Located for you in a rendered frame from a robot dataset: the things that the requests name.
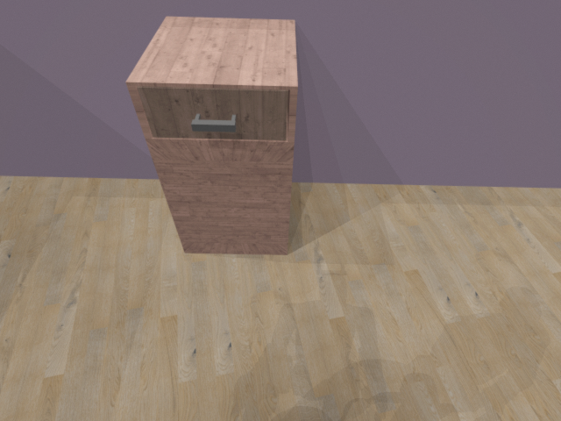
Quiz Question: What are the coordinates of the handle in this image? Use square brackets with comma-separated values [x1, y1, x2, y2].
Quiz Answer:
[191, 114, 236, 132]

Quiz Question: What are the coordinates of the drawer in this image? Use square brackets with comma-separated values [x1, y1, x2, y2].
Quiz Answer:
[137, 86, 288, 140]

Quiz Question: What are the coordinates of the cabinet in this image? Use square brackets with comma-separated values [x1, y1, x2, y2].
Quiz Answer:
[126, 17, 298, 255]

